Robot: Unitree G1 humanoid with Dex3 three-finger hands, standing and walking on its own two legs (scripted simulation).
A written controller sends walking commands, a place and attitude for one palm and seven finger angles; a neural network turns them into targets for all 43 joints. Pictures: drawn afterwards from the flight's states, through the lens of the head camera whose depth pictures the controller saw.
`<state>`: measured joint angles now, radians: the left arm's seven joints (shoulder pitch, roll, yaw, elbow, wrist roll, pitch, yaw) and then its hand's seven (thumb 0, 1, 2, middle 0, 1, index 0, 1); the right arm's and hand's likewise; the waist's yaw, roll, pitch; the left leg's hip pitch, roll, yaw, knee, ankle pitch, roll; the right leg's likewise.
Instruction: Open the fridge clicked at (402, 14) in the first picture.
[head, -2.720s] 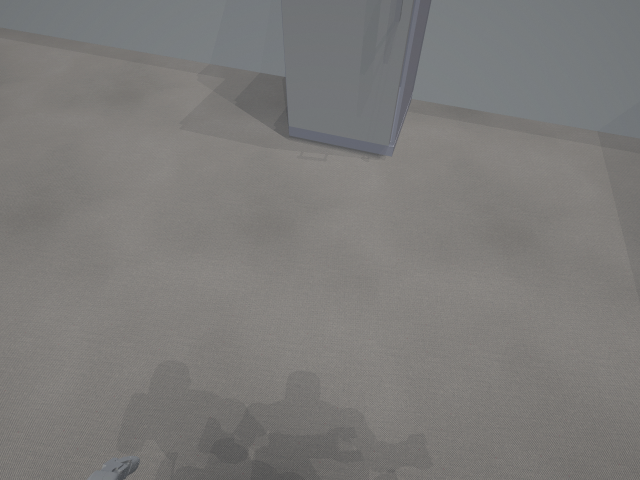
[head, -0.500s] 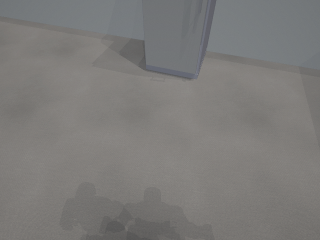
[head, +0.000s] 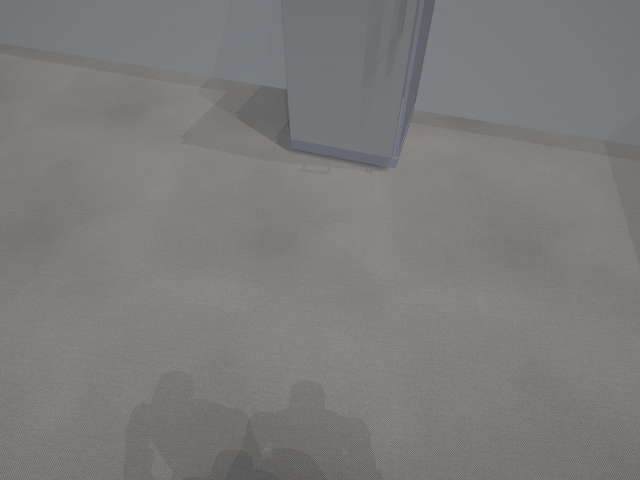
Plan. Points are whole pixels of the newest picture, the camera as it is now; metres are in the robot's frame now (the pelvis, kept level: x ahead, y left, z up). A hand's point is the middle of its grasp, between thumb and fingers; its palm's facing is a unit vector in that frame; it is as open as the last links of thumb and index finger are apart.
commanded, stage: walk to a spot facing it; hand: right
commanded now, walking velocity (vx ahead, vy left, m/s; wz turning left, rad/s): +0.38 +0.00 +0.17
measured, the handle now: out of the picture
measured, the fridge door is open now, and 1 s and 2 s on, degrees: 0 0 0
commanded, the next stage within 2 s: turn to face it in 1.84 s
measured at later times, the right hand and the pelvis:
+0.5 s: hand (440, 370) +0.33 -0.19 -0.16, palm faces -0.15 +0.98 -0.16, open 7.4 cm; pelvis +0.19 -0.03 +0.00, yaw +7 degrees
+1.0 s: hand (446, 322) +0.44 -0.23 -0.19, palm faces -0.08 +0.99 -0.15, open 7.3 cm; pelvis +0.44 -0.04 -0.01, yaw +9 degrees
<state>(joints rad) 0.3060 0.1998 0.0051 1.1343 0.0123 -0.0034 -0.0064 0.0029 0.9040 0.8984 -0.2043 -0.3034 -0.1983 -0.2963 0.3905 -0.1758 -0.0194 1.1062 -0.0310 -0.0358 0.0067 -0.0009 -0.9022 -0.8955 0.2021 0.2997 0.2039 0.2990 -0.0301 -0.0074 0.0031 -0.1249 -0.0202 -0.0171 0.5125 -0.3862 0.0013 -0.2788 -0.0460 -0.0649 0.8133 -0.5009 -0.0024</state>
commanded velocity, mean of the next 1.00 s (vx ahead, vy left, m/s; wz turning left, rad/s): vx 0.38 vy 0.00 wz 0.11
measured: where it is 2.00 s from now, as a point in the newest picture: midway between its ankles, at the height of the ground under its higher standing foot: (314, 298)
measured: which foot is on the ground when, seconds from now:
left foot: down 0.00-0.12, up 0.14-0.56, down 0.58-0.98, up 1.00-1.00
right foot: up 0.00-0.08, down 0.10-0.60, up 0.62-0.94, down 0.96-1.00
